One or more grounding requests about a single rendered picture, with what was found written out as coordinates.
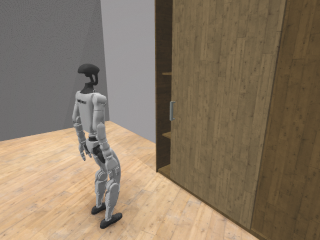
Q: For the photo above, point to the left robot upper arm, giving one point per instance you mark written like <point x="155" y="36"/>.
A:
<point x="76" y="113"/>

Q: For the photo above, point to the right robot forearm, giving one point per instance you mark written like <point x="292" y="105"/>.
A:
<point x="103" y="142"/>

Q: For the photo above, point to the right robot upper arm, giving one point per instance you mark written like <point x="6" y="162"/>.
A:
<point x="99" y="101"/>

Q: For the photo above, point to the left robot forearm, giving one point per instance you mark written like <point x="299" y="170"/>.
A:
<point x="80" y="132"/>

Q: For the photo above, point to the right robot foot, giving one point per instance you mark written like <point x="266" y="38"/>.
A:
<point x="114" y="218"/>

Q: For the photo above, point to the robot right shin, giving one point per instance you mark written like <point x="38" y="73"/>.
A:
<point x="111" y="199"/>

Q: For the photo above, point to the handle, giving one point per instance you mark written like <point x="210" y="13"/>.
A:
<point x="171" y="111"/>

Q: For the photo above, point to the right robot hand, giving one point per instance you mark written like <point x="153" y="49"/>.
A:
<point x="111" y="164"/>

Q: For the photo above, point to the wardrobe door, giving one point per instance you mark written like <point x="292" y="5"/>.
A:
<point x="287" y="205"/>
<point x="224" y="61"/>

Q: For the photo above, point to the left robot hand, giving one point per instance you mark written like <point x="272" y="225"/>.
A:
<point x="81" y="149"/>

